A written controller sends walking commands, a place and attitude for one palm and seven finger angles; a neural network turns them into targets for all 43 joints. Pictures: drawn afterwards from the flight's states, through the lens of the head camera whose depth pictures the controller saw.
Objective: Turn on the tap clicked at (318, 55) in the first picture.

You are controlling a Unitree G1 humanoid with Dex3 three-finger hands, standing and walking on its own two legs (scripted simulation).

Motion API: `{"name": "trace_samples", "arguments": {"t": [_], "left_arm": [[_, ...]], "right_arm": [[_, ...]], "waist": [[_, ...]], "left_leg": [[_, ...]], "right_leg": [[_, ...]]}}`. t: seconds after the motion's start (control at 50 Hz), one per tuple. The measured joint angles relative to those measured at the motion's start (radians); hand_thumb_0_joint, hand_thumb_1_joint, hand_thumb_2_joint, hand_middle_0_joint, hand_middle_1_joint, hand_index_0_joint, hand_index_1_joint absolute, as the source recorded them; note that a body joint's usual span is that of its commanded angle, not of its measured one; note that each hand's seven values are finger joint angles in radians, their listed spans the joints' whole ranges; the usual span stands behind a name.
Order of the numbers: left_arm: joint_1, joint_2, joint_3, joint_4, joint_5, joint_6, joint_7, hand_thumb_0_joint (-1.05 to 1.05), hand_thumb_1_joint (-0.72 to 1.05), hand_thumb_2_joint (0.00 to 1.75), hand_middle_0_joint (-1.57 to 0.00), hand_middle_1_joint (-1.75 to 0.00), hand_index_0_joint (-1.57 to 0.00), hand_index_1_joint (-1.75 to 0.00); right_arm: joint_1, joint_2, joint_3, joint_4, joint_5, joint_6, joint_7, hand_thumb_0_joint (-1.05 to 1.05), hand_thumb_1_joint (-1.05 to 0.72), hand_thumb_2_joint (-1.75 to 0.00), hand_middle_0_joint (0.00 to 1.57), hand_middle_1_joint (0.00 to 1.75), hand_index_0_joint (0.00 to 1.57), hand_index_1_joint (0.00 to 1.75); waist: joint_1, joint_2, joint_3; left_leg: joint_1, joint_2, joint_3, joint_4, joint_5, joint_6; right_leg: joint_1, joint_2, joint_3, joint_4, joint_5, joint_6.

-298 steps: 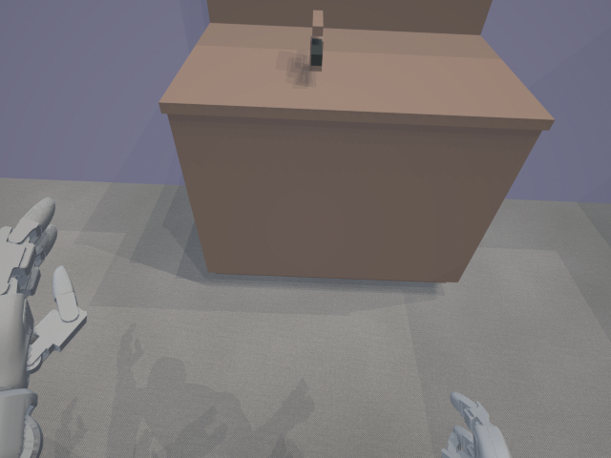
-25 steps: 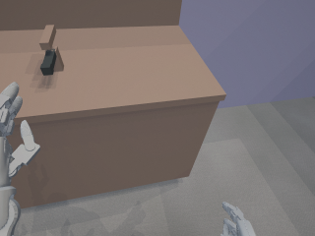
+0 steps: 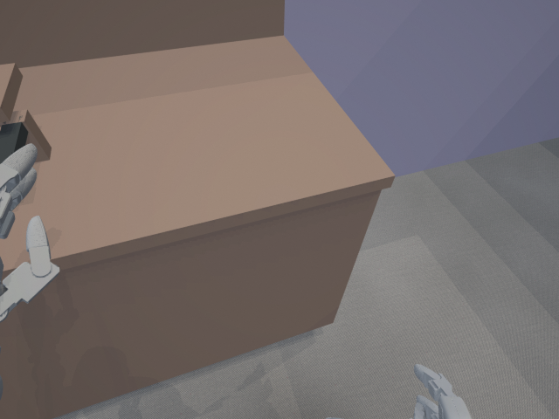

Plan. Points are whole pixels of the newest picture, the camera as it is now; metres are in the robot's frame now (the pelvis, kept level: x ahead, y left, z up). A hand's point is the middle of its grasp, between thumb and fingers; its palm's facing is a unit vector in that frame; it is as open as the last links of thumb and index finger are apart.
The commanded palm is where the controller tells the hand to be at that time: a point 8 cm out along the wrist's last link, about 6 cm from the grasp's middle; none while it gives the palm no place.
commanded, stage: shuffle to correct the standing spot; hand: left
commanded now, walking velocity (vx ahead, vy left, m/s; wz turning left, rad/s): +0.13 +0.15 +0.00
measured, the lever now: (5, 166) +0.43 +0.42 +0.13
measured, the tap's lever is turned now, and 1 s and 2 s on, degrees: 0 0 0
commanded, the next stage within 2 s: come to a stop and stand still in 0.44 s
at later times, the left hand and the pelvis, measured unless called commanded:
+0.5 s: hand out of the picture +0.30 +0.33 +0.19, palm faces +0.43 -0.81 -0.39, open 7.4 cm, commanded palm +0.24 +0.36 +0.20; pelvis +0.07 +0.08 +0.00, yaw -1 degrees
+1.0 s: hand out of the picture +0.33 +0.35 +0.20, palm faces +0.31 -0.83 -0.46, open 7.4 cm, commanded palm +0.28 +0.39 +0.20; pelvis +0.11 +0.12 +0.02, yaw -4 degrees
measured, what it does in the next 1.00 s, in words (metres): steps to the left: left foot, then right foot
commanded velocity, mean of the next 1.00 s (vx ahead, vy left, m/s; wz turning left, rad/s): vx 0.02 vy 0.02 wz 0.00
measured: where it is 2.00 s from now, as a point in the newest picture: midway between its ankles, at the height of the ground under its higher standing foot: outside the picture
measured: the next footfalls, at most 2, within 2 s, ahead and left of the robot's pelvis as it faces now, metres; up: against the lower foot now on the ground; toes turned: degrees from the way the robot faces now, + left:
left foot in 0.32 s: +0.14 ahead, +0.23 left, +0.00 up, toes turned -3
right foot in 1.00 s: +0.15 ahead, +0.05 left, +0.00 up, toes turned -7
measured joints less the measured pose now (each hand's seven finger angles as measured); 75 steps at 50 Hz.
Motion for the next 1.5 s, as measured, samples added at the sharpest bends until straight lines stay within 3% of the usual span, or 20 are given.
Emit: {"name": "trace_samples", "arguments": {"t": [0.04,0.1,0.2,0.32,0.38,0.46,0.54,0.6,0.64,0.66,0.72,0.76,0.88,1.0,1.02,1.06,1.12,1.24,1.32,1.5], "left_arm": [[-0.016,-0.017,0.01,0.023,-0.001,-0.007,-0.005,0.01,0.89,0.9,-0.21,-0.3,-0.21,-0.3],[-0.005,-0.046,0.042,0.03,0.0,-0.009,-0.003,0.01,0.89,0.9,-0.21,-0.3,-0.21,-0.3],[-0.022,-0.091,0.003,-0.007,0.008,-0.003,0.008,0.01,0.89,0.9,-0.21,-0.3,-0.21,-0.3],[-0.027,-0.076,-0.027,-0.042,0.017,-0.001,0.019,0.01,0.89,0.9,-0.21,-0.3,-0.21,-0.3],[-0.062,-0.043,0.01,0.0,0.013,-0.009,0.023,0.01,0.89,0.9,-0.21,-0.3,-0.21,-0.3],[-0.096,-0.033,0.04,0.072,0.017,0.007,0.028,0.01,0.89,0.9,-0.21,-0.3,-0.21,-0.3],[-0.08,-0.104,-0.01,0.051,0.021,0.018,0.035,0.01,0.89,0.9,-0.2,-0.3,-0.2,-0.3],[-0.042,-0.122,-0.049,-0.009,0.022,0.012,0.039,0.01,0.89,0.9,-0.2,-0.3,-0.21,-0.3],[-0.026,-0.109,-0.042,-0.044,0.023,0.007,0.042,0.01,0.89,0.9,-0.21,-0.3,-0.21,-0.3],[-0.028,-0.098,-0.029,-0.056,0.02,0.006,0.043,0.01,0.89,0.9,-0.21,-0.3,-0.21,-0.3],[-0.078,-0.053,0.005,-0.021,0.02,0.013,0.045,0.01,0.89,0.9,-0.21,-0.3,-0.21,-0.3],[-0.097,-0.042,0.015,0.0,0.014,0.035,0.044,0.01,0.89,0.9,-0.21,-0.3,-0.21,-0.3],[-0.019,-0.061,0.0,-0.077,0.005,0.054,0.042,0.01,0.89,0.9,-0.2,-0.3,-0.2,-0.3],[0.049,-0.025,-0.01,-0.033,0.002,0.067,0.032,0.01,0.89,0.9,-0.21,-0.3,-0.2,-0.3],[0.041,-0.026,-0.008,-0.01,0.003,0.07,0.034,0.01,0.89,0.9,-0.21,-0.3,-0.21,-0.3],[0.018,-0.043,-0.012,0.034,0.003,0.08,0.039,0.01,0.89,0.9,-0.21,-0.3,-0.21,-0.3],[-0.009,-0.08,-0.028,0.067,-0.01,0.093,0.05,0.01,0.89,0.9,-0.21,-0.3,-0.21,-0.3],[0.0,-0.135,-0.084,0.051,-0.007,0.103,0.066,0.01,0.89,0.9,-0.2,-0.3,-0.21,-0.3],[0.002,-0.12,-0.095,0.036,-0.004,0.1,0.071,0.01,0.89,0.9,-0.21,-0.3,-0.21,-0.3],[0.005,-0.092,-0.065,0.054,-0.006,0.097,0.075,0.01,0.89,0.9,-0.21,-0.3,-0.21,-0.3]], "right_arm": [[-0.035,-0.011,-0.005,0.04,-0.01,0.021,0.001,0.02,-0.91,-0.9,0.2,0.3,0.2,0.3],[-0.067,-0.011,-0.009,0.064,-0.012,0.038,0.016,0.02,-0.91,-0.9,0.2,0.3,0.2,0.3],[-0.073,-0.014,-0.001,0.063,-0.017,0.008,0.003,0.02,-0.91,-0.9,0.2,0.3,0.2,0.3],[-0.068,-0.032,-0.012,0.032,-0.018,-0.042,-0.037,0.02,-0.91,-0.9,0.2,0.3,0.2,0.3],[-0.087,0.002,-0.015,0.031,0.0,-0.04,-0.046,0.02,-0.91,-0.9,0.2,0.3,0.2,0.3],[-0.08,0.044,0.01,0.015,0.005,-0.049,-0.032,0.01,-0.91,-0.9,0.2,0.3,0.2,0.3],[-0.065,0.031,0.022,0.024,0.004,-0.049,-0.005,0.01,-0.91,-0.9,0.2,0.3,0.2,0.3],[-0.064,0.019,0.021,0.053,0.004,-0.026,0.007,0.01,-0.91,-0.9,0.2,0.3,0.2,0.3],[-0.067,0.012,0.025,0.059,0.003,-0.016,0.004,0.02,-0.91,-0.9,0.2,0.3,0.21,0.3],[-0.074,0.009,0.022,0.058,0.003,-0.016,-0.002,0.02,-0.91,-0.9,0.2,0.3,0.21,0.3],[-0.104,0.046,0.004,0.078,-0.005,-0.013,-0.012,0.02,-0.91,-0.9,0.2,0.3,0.2,0.3],[-0.1,0.069,0.008,0.08,-0.007,-0.016,-0.009,0.02,-0.91,-0.9,0.2,0.3,0.2,0.3],[-0.073,0.081,0.031,0.033,-0.01,-0.045,0.015,0.02,-0.91,-0.9,0.2,0.3,0.21,0.3],[-0.082,0.053,0.037,0.009,-0.009,-0.037,-0.018,0.01,-0.91,-0.9,0.2,0.3,0.21,0.3],[-0.09,0.046,0.037,0.014,-0.007,-0.033,-0.024,0.01,-0.91,-0.9,0.2,0.3,0.21,0.3],[-0.104,0.028,0.035,0.028,-0.006,-0.025,-0.034,0.01,-0.91,-0.9,0.2,0.3,0.21,0.3],[-0.104,0.006,0.026,0.043,0.002,-0.02,-0.037,0.02,-0.91,-0.9,0.2,0.3,0.21,0.3],[-0.084,-0.024,0.014,0.057,0.005,-0.009,-0.048,0.02,-0.91,-0.9,0.2,0.3,0.2,0.3],[-0.081,-0.025,0.006,0.067,0.003,0.001,-0.056,0.02,-0.91,-0.9,0.2,0.3,0.2,0.3],[-0.064,-0.021,0.009,0.056,0.008,0.013,-0.048,0.02,-0.91,-0.9,0.2,0.3,0.2,0.3]], "waist": [[0.023,0.017,0.02],[0.062,-0.001,0.033],[0.083,-0.05,0.031],[0.071,-0.045,-0.002],[0.068,-0.069,0.0],[0.059,-0.07,-0.012],[0.056,-0.011,-0.015],[0.071,-0.023,-0.01],[0.075,-0.039,0.0],[0.076,-0.041,0.013],[0.076,-0.07,0.06],[0.059,-0.073,0.055],[0.046,-0.058,0.012],[0.055,-0.039,-0.023],[0.061,-0.028,-0.023],[0.063,0.006,-0.025],[0.068,0.02,-0.043],[0.063,0.0,-0.064],[0.062,-0.018,-0.047],[0.054,0.002,-0.042]], "left_leg": [[-0.139,0.016,-0.039,0.294,0.011,-0.028],[-0.289,0.07,-0.088,0.459,0.078,-0.055],[-0.326,0.178,-0.092,0.153,0.221,-0.06],[-0.085,0.155,-0.004,-0.281,0.212,-0.045],[-0.078,0.127,0.02,-0.237,0.191,-0.078],[-0.088,0.113,0.024,-0.204,0.163,-0.069],[-0.119,0.116,-0.001,-0.131,0.114,-0.061],[-0.156,0.094,-0.006,-0.016,0.035,-0.064],[-0.119,0.094,-0.016,-0.15,0.126,-0.065],[-0.103,0.094,-0.019,-0.194,0.2,-0.059],[-0.064,0.073,0.003,-0.203,0.154,-0.036],[-0.032,0.069,-0.01,-0.268,0.166,-0.032],[0.024,0.093,-0.007,-0.414,0.236,-0.04],[0.013,0.087,0.016,-0.399,0.223,-0.052],[0.005,0.094,0.017,-0.379,0.213,-0.057],[-0.003,0.117,0.006,-0.36,0.204,-0.068],[-0.018,0.112,-0.033,-0.328,0.19,-0.076],[0.015,0.09,-0.076,-0.349,0.196,-0.061],[0.049,0.089,-0.076,-0.402,0.197,-0.084],[0.042,0.096,-0.075,-0.407,0.215,-0.072]], "right_leg": [[-0.004,0.009,-0.004,0.042,-0.038,-0.003],[0.011,0.011,0.027,0.027,-0.023,0.017],[0.05,-0.037,0.056,-0.035,-0.006,0.045],[0.06,-0.097,0.09,0.038,-0.073,0.112],[0.053,-0.121,0.135,0.098,-0.113,0.125],[0.062,-0.083,0.14,0.112,-0.171,0.114],[0.091,-0.067,0.124,0.063,-0.128,0.122],[0.102,-0.09,0.138,0.043,-0.138,0.141],[0.097,-0.103,0.153,0.055,-0.144,0.154],[0.076,-0.107,0.161,0.104,-0.147,0.153],[0.001,-0.073,0.234,0.338,-0.249,0.129],[-0.025,-0.037,0.223,0.391,-0.242,0.124],[-0.015,0.021,0.134,0.176,-0.094,0.112],[0.108,0.03,0.131,-0.134,0.018,0.108],[0.121,0.039,0.132,-0.163,0.039,0.078],[0.131,0.063,0.121,-0.182,0.047,0.03],[0.126,0.073,0.114,-0.187,0.045,0.006],[0.121,0.074,0.112,-0.192,0.053,0.0],[0.133,0.071,0.111,-0.199,0.059,0.005],[0.153,0.08,0.113,-0.265,0.107,0.015]]}}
